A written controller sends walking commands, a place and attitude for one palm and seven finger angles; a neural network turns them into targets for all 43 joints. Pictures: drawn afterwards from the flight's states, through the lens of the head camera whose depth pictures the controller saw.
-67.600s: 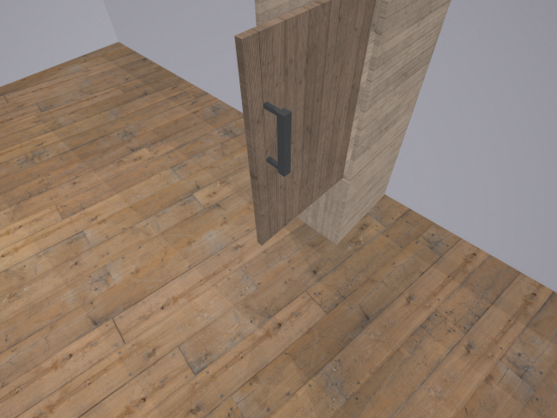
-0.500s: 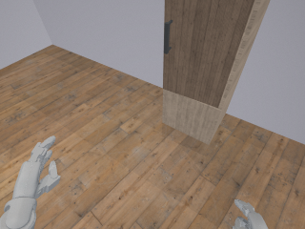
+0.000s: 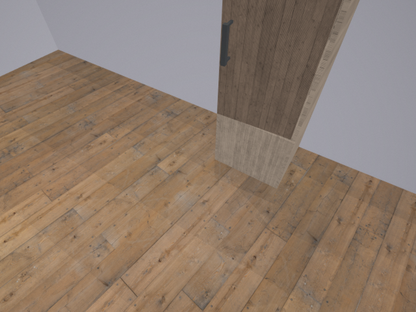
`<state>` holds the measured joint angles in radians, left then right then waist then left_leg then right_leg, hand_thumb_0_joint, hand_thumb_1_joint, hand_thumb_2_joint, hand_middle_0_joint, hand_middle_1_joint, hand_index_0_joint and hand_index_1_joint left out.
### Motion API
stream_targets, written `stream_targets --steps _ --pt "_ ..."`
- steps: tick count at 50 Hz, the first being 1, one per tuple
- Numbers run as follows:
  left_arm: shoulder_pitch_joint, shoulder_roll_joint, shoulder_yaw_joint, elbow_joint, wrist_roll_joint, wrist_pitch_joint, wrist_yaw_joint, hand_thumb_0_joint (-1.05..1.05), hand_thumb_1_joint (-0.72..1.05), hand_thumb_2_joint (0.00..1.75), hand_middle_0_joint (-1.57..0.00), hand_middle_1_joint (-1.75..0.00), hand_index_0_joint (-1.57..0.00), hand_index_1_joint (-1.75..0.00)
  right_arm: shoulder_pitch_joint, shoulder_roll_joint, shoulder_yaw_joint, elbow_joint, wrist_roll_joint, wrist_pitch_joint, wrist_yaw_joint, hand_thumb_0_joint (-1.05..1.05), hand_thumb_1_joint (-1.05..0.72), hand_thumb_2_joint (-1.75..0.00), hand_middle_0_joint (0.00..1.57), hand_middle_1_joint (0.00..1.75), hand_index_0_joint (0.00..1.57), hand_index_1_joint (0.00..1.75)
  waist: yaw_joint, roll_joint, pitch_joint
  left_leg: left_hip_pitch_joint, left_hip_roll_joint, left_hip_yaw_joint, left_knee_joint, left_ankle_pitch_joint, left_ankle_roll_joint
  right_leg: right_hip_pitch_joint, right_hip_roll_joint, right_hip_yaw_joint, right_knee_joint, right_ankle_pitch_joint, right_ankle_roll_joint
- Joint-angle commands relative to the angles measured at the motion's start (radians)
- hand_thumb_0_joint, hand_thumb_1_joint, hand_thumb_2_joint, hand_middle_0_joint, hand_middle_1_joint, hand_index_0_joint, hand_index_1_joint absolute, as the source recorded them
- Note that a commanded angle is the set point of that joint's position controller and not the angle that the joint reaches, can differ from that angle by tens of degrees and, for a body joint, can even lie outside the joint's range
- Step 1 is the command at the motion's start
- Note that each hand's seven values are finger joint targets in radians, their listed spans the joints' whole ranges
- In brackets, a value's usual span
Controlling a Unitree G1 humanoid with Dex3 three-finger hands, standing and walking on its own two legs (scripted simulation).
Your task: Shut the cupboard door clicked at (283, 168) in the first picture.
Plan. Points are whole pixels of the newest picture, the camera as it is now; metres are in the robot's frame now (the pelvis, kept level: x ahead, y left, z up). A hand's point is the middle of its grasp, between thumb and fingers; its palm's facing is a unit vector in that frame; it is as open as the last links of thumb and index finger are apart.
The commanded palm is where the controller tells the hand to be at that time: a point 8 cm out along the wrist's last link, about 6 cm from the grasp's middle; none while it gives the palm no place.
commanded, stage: let the arm hang, fingers relaxed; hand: left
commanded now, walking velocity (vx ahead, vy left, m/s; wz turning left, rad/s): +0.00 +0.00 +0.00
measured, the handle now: (227, 43) +1.02 -0.01 +0.03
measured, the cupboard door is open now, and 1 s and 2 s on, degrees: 3 3 3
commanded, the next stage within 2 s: look to check the result in 0.50 s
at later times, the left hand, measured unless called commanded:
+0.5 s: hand out of the picture +0.01 +0.17 -0.18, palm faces +0.00 -0.98 -0.19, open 7.4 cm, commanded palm none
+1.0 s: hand out of the picture +0.05 +0.20 -0.16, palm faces -0.02 -0.96 -0.29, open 7.4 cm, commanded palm none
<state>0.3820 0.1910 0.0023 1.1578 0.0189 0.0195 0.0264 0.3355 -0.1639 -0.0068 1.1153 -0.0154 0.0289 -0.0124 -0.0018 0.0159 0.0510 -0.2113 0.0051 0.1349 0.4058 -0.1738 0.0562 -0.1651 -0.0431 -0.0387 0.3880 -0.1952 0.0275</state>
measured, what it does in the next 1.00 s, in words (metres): stands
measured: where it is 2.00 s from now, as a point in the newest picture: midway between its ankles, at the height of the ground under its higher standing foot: outside the picture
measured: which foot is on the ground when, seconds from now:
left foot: down 0.00-1.00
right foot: down 0.00-1.00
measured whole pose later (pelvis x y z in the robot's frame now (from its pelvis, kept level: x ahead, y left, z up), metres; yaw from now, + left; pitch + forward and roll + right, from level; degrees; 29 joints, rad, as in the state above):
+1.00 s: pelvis +0.02 -0.02 +0.00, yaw -1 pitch -2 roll +0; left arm 0.19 0.26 0.01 1.14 0.02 -0.02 0.02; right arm 0.18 -0.27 -0.02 1.13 -0.01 0.00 -0.01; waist -0.01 0.01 0.05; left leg -0.15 0.02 0.14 0.34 -0.16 0.03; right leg -0.11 -0.02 -0.04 0.34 -0.19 0.01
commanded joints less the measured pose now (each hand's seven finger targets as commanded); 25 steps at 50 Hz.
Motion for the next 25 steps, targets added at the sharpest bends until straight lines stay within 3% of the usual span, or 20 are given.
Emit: stream_targets --steps 1,4,14,25 --pt "0.023 0.082 0.015 -0.031 -0.001 -0.023 0.005 0.00 0.90 0.90 -0.20 -0.30 -0.20 -0.30 0.038 -0.131 -0.030 -0.033 0.003 -0.025 -0.018 0.00 -0.90 -0.90 0.20 0.30 0.20 0.30 -0.007 -0.031 0.027 -0.010 0.129 -0.171 -0.156 -0.210 -0.009 -0.073 -0.041 0.069 -0.069 -0.074 -0.059" --pt "0.033 0.073 0.015 -0.022 0.000 -0.024 0.008 0.00 0.90 0.90 -0.20 -0.30 -0.20 -0.30 0.043 -0.123 -0.030 -0.024 0.003 -0.028 -0.019 0.00 -0.90 -0.90 0.20 0.30 0.20 0.30 -0.006 -0.048 0.031 -0.003 0.128 -0.170 -0.154 -0.194 -0.006 -0.083 -0.043 0.072 -0.063 -0.067 -0.057" --pt "0.015 0.066 0.024 -0.029 0.005 -0.023 0.011 0.00 0.90 0.90 -0.20 -0.30 -0.20 -0.30 0.039 -0.116 -0.034 -0.022 0.001 -0.030 -0.019 0.00 -0.90 -0.90 0.20 0.30 0.20 0.30 -0.006 -0.007 0.086 -0.030 0.129 -0.173 -0.185 -0.234 -0.011 -0.107 -0.035 0.073 -0.057 -0.069 -0.053" --pt "-0.040 0.112 0.031 -0.056 0.004 -0.034 0.005 0.00 0.90 0.90 -0.20 -0.30 -0.20 -0.30 -0.001 -0.151 -0.041 -0.040 0.002 -0.034 -0.014 0.00 -0.90 -0.90 0.20 0.30 0.20 0.30 -0.011 -0.016 0.045 0.017 0.119 -0.150 -0.142 -0.155 -0.016 -0.099 -0.046 0.091 -0.087 -0.057 -0.060"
